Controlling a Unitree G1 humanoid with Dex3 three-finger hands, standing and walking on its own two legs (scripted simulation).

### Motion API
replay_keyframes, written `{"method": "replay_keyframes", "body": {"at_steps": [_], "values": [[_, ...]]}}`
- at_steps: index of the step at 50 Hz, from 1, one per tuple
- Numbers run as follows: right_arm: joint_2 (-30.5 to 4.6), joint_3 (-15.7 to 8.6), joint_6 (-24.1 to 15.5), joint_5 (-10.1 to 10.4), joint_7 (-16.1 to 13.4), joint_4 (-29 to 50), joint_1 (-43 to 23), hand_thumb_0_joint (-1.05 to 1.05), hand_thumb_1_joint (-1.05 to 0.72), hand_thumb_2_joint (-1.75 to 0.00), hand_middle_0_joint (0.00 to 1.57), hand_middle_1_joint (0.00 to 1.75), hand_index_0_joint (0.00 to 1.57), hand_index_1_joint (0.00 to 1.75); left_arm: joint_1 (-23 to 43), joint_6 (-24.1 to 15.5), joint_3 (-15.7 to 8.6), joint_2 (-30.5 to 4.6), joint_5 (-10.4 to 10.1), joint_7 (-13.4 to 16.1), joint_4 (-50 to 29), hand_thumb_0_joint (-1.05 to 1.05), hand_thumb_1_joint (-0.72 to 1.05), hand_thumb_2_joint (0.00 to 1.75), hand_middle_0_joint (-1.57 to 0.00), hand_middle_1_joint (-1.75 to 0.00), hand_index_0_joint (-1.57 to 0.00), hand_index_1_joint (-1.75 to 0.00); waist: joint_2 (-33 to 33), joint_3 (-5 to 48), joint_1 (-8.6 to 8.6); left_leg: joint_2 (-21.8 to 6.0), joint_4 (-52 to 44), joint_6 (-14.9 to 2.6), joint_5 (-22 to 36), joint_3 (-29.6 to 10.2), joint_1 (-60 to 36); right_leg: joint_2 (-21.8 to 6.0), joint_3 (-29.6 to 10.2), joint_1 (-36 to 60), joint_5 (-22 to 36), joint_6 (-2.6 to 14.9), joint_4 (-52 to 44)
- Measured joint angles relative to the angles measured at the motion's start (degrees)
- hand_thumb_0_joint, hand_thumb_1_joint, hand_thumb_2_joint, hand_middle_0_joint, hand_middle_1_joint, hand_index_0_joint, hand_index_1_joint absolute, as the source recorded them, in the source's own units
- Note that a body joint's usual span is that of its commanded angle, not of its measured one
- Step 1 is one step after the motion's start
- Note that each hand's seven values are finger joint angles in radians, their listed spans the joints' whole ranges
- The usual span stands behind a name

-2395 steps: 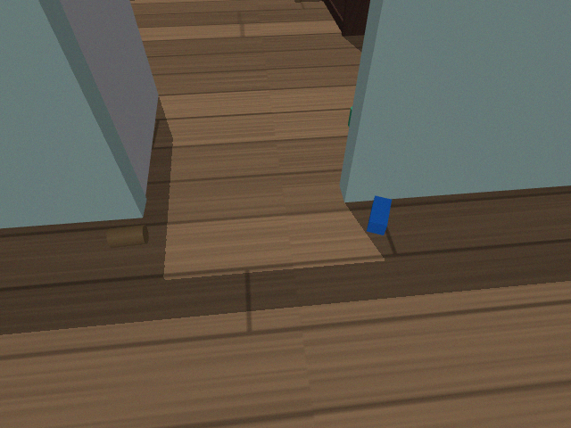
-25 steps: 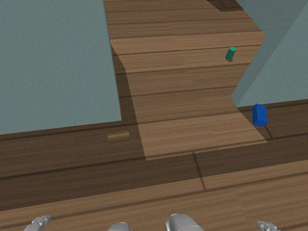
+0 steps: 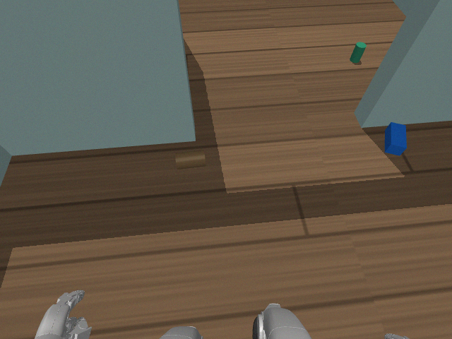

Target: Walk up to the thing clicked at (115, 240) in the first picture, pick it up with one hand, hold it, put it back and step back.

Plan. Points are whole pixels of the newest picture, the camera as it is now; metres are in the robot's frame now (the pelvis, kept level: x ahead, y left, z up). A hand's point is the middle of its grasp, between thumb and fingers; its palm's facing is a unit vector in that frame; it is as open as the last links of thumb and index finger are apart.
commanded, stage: step back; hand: left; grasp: from above
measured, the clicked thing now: (190, 159) +0.94 +0.21 -0.71
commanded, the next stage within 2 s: stand in 1.46 s
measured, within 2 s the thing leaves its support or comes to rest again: neither
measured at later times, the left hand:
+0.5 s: hand out of the picture -0.09 +0.26 -0.12, palm faces -0.01 -0.89 -0.45, open 7.4 cm
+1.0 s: hand out of the picture -0.10 +0.25 -0.13, palm faces +0.03 -0.92 -0.39, open 7.4 cm
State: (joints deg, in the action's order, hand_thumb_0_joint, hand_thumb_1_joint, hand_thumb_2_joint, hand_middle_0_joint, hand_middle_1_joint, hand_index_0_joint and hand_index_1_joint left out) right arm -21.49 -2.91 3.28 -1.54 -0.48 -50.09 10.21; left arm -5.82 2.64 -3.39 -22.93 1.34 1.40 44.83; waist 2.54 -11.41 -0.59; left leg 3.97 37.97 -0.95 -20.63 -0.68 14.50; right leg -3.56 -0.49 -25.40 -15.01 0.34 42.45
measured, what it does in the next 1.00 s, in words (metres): walks backwards: right foot, then left foot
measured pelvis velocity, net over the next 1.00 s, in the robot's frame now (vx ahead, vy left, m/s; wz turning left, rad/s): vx -0.16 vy -0.01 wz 0.01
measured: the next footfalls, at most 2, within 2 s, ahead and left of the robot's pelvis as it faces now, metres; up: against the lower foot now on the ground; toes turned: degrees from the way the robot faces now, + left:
right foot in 0.28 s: -0.09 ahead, -0.12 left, +0.00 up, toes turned -1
left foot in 0.60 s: -0.13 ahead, +0.13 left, +0.00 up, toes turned -1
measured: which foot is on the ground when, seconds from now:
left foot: down 0.00-0.30, up 0.32-0.58, down 0.60-0.88, up 0.90-1.00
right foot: up 0.00-0.26, down 0.28-1.00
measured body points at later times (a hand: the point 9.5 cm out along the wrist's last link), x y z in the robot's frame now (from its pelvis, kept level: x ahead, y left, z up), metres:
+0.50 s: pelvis -0.16 -0.02 +0.01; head -0.14 -0.04 +0.46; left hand -0.09 +0.31 -0.09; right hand -0.08 -0.34 -0.12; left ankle -0.15 +0.13 -0.66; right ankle -0.14 -0.13 -0.71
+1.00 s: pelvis -0.16 -0.01 +0.01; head -0.15 -0.03 +0.46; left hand -0.10 +0.30 -0.10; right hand -0.09 -0.33 -0.12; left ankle -0.15 +0.12 -0.68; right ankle -0.13 -0.12 -0.71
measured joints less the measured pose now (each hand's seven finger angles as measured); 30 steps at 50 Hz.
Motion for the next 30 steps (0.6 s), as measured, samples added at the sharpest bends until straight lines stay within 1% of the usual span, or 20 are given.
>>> {"method": "replay_keyframes", "body": {"at_steps": [1, 2, 3, 5, 7, 10, 12, 13, 14, 15, 16, 17, 18, 20, 22, 24, 26, 28, 29, 30], "values": [[0.3, 0.2, 0.1, -0.2, 0.4, 0.0, -0.1, 0.01, -0.91, -0.90, 0.20, 0.30, 0.20, 0.30, 0.1, 0.3, -0.1, -0.1, -0.2, 0.2, 0.4, 0.00, 0.90, 0.89, -0.21, -0.30, -0.20, -0.30, 0.3, -0.1, -0.03, -0.1, 0.5, -0.23, 0.3, 0.3, 0.5, 1.1, -1.4, -0.8, -5.3, 0.18, 2.7], [0.4, 0.4, 0.1, -0.4, 0.8, 0.0, -0.1, 0.01, -0.91, -0.90, 0.20, 0.30, 0.20, 0.30, 0.1, 0.6, -0.2, 0.1, -0.2, 0.4, 1.1, 0.00, 0.90, 0.89, -0.21, -0.30, -0.20, -0.30, -0.2, 0.1, 0.36, -0.8, 0.8, -0.40, 0.6, 0.0, 1.1, 3.2, -2.6, -1.7, -10.7, 0.26, 7.2], [0.6, 0.5, 0.0, -0.5, 1.0, -0.1, -0.1, 0.01, -0.91, -0.90, 0.20, 0.30, 0.20, 0.30, 0.0, 0.9, -0.2, 0.3, -0.3, 0.5, 1.8, 0.00, 0.90, 0.89, -0.20, -0.30, -0.20, -0.30, -0.7, 0.4, 0.73, -1.6, 0.5, -0.45, 1.3, -0.3, 1.4, 5.3, -3.9, -2.5, -13.8, 0.39, 12.5], [1.0, 1.0, 0.0, -0.6, 0.8, 0.0, -0.2, 0.01, -0.91, -0.90, 0.20, 0.30, 0.20, 0.30, -0.7, 1.1, -0.4, 0.2, -0.8, 0.5, 2.8, 0.00, 0.90, 0.89, -0.20, -0.30, -0.20, -0.30, -0.9, 1.4, 0.94, -2.7, -1.2, -0.28, 3.2, -0.4, 1.9, 8.4, -5.6, -3.4, -15.5, 0.58, 21.3], [1.0, 1.1, 0.1, -0.6, 0.5, 0.4, -0.7, 0.01, -0.91, -0.90, 0.20, 0.30, 0.20, 0.30, -1.4, 0.8, -0.4, 0.4, -1.0, 0.2, 3.2, 0.00, 0.90, 0.89, -0.20, -0.30, -0.20, -0.30, -1.5, 2.0, 0.69, -3.8, -2.4, -0.24, 5.1, -0.3, 2.8, 9.2, -5.2, -2.0, -15.4, 0.22, 24.2], [0.4, 0.9, 0.3, -0.6, 0.4, 1.6, -2.2, 0.01, -0.90, -0.90, 0.20, 0.30, 0.20, 0.30, -2.7, 0.2, -0.2, 0.8, -0.8, -0.2, 3.6, 0.00, 0.90, 0.89, -0.20, -0.30, -0.20, -0.30, -2.6, 2.1, 0.08, -5.2, -2.9, 0.04, 7.3, 0.3, 4.9, 7.6, -3.4, 3.3, -15.6, -0.71, 17.3], [-0.2, 0.7, 0.3, -0.5, 0.5, 2.4, -3.4, 0.01, -0.90, -0.90, 0.20, 0.30, 0.20, 0.30, -3.5, -0.5, 0.0, 0.9, -0.7, -0.5, 4.3, 0.00, 0.90, 0.89, -0.20, -0.30, -0.20, -0.30, -3.3, 2.3, -0.35, -6.0, -2.1, 0.64, 8.2, 0.8, 6.8, 5.9, -2.1, 8.3, -13.4, -0.67, 6.6], [-0.5, 0.7, 0.4, -0.3, 0.6, 2.7, -4.0, 0.01, -0.90, -0.90, 0.20, 0.30, 0.20, 0.30, -4.1, -1.0, 0.0, 0.9, -0.5, -0.5, 4.7, 0.00, 0.90, 0.89, -0.20, -0.30, -0.20, -0.30, -3.6, 2.5, -0.60, -6.4, -1.0, 1.01, 8.3, 1.1, 8.1, 5.2, -1.5, 11.3, -10.4, -0.47, -0.7], [-1.0, 0.7, 0.5, -0.1, 0.6, 2.8, -4.7, 0.01, -0.90, -0.90, 0.20, 0.30, 0.20, 0.30, -4.4, -1.6, 0.0, 1.2, -0.2, -0.4, 5.5, 0.00, 0.90, 0.89, -0.20, -0.30, -0.20, -0.30, -4.6, 2.5, -0.82, -7.3, 0.8, 1.33, 8.1, 1.1, 9.4, 5.5, -1.1, 13.3, -7.8, -0.12, -5.6], [-1.7, 0.5, 0.7, 0.1, 0.6, 2.5, -5.4, 0.01, -0.90, -0.90, 0.20, 0.30, 0.20, 0.30, -4.5, -1.9, 0.0, 2.0, 0.2, -0.3, 6.4, 0.00, 0.90, 0.89, -0.20, -0.30, -0.20, -0.30, -6.8, 1.8, -0.36, -8.0, 2.8, 0.70, 6.7, -1.0, 10.4, 6.9, 0.0, 13.7, -6.8, 0.34, -6.2], [-1.7, 0.2, 1.1, 0.2, 0.4, 2.0, -5.4, 0.01, -0.91, -0.90, 0.20, 0.30, 0.20, 0.30, -4.9, -2.1, 0.2, 2.5, 0.5, -0.5, 7.0, 0.00, 0.90, 0.89, -0.20, -0.30, -0.20, -0.30, -7.5, 2.1, -0.33, -6.7, 5.2, 0.45, 1.8, -3.3, 11.4, 7.3, 0.4, 13.0, -6.5, 0.75, -5.4], [-1.4, 0.1, 1.5, 0.3, 0.3, 1.5, -5.1, 0.01, -0.91, -0.90, 0.20, 0.30, 0.20, 0.30, -5.7, -2.1, 0.3, 2.5, 0.7, -0.6, 7.3, 0.00, 0.90, 0.89, -0.20, -0.30, -0.20, -0.30, -6.9, 2.8, -0.92, -4.6, 9.2, 0.64, -2.7, -5.0, 12.5, 6.8, -0.1, 12.0, -6.4, 1.14, -4.6], [-1.2, 0.1, 1.9, 0.5, 0.3, 1.1, -4.7, 0.01, -0.91, -0.90, 0.20, 0.30, 0.20, 0.30, -6.3, -2.2, 0.4, 2.5, 0.7, -0.6, 7.7, 0.00, 0.90, 0.89, -0.21, -0.30, -0.20, -0.30, -6.2, 3.4, -1.42, -2.5, 14.3, 0.84, -4.7, -6.3, 13.4, 6.2, -0.8, 11.4, -6.0, 1.39, -4.3], [-1.4, 0.0, 1.7, 0.9, 0.5, 0.5, -3.3, 0.01, -0.91, -0.90, 0.20, 0.30, 0.20, 0.30, -6.9, -2.1, 0.4, 2.6, 0.8, -0.3, 8.5, 0.00, 0.90, 0.89, -0.21, -0.30, -0.20, -0.30, -5.4, 4.3, -1.44, 0.4, 22.4, 1.22, -5.1, -7.9, 14.4, 4.9, -1.0, 10.8, -4.7, 1.38, -5.0], [-1.8, -0.2, 1.2, 0.9, 0.8, -0.2, -1.6, 0.01, -0.91, -0.90, 0.20, 0.30, 0.20, 0.30, -7.0, -2.3, 0.1, 2.5, 0.9, -0.3, 8.7, 0.01, 0.90, 0.89, -0.21, -0.30, -0.20, -0.30, -5.2, 5.0, -1.18, 1.1, 25.6, 1.89, -4.2, -7.8, 13.6, 3.8, -0.5, 10.1, -3.8, 1.34, -5.5], [-2.3, -0.3, 0.9, 0.5, 1.0, -1.4, 0.3, 0.01, -0.91, -0.90, 0.20, 0.30, 0.20, 0.30, -6.9, -2.7, -0.2, 2.3, 1.2, -0.4, 8.4, 0.01, 0.89, 0.89, -0.21, -0.30, -0.20, -0.30, -5.2, 5.7, -1.05, 0.1, 23.0, 2.41, -4.0, -6.9, 11.0, 3.0, 0.4, 9.4, -3.3, 1.33, -5.5], [-2.5, -0.5, 0.8, 0.0, 1.4, -2.9, 2.1, 0.01, -0.91, -0.90, 0.20, 0.30, 0.20, 0.30, -6.7, -3.2, -0.6, 1.8, 1.5, -0.7, 8.0, 0.01, 0.89, 0.89, -0.21, -0.30, -0.20, -0.30, -5.1, 6.4, -1.05, -1.3, 16.5, 2.53, -6.0, -5.6, 7.4, 2.3, 1.5, 8.7, -3.4, 1.39, -5.1], [-2.4, -0.7, 0.6, -0.3, 1.8, -4.6, 3.4, 0.01, -0.91, -0.90, 0.20, 0.30, 0.20, 0.30, -6.5, -3.4, -0.8, 1.1, 1.6, -1.1, 7.8, 0.01, 0.89, 0.89, -0.21, -0.30, -0.20, -0.30, -4.6, 6.9, -0.99, -2.6, 8.2, 2.02, -8.6, -3.9, 3.4, 1.3, 2.4, 7.9, -3.5, 1.15, -4.4], [-2.3, -0.8, 0.2, -0.2, 1.9, -5.3, 3.9, 0.01, -0.91, -0.90, 0.20, 0.30, 0.20, 0.30, -6.4, -3.3, -0.8, 0.6, 1.5, -1.2, 7.8, 0.01, 0.89, 0.89, -0.21, -0.30, -0.20, -0.30, -4.3, 7.2, -0.84, -3.2, 2.9, 1.43, -7.8, -2.8, 1.0, 0.8, 2.8, 7.5, -3.5, 0.83, -3.9], [-1.9, -1.0, -0.3, -0.3, 2.0, -6.1, 4.1, 0.01, -0.91, -0.90, 0.20, 0.30, 0.20, 0.30, -6.2, -3.0, -0.7, 0.1, 1.4, -1.3, 8.0, 0.00, 0.89, 0.89, -0.21, -0.30, -0.20, -0.30, -3.4, 7.0, -0.71, -2.8, -1.1, 1.25, -3.4, -2.1, -0.5, 0.0, 2.7, 7.1, -3.9, 0.61, -3.0]]}}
